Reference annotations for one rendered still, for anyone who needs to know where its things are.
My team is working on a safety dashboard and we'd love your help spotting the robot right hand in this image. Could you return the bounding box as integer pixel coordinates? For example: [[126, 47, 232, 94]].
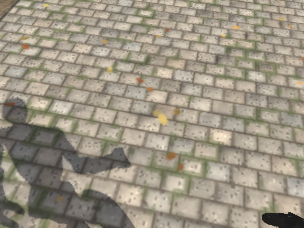
[[262, 212, 304, 228]]

